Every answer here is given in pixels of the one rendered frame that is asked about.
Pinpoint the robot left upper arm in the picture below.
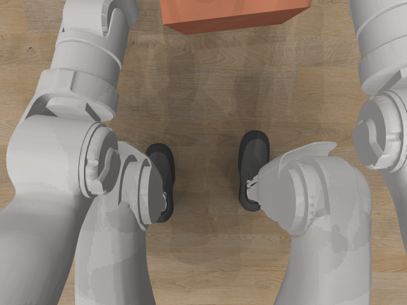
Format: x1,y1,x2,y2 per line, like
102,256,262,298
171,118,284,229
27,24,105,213
0,114,121,305

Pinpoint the carton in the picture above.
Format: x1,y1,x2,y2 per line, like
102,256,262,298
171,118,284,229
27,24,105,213
160,0,311,35

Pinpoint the robot right shin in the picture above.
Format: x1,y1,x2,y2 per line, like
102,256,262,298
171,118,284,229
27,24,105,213
247,142,372,221

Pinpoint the robot right thigh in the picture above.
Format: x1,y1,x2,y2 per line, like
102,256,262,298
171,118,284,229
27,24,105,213
272,156,372,305

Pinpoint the right robot forearm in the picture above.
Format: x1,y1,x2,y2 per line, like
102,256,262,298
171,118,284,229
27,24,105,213
348,0,407,95

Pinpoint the robot right upper arm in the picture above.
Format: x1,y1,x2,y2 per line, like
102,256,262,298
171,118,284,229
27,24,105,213
352,88,407,254

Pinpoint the left robot forearm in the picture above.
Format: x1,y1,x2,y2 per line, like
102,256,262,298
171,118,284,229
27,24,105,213
6,0,139,177

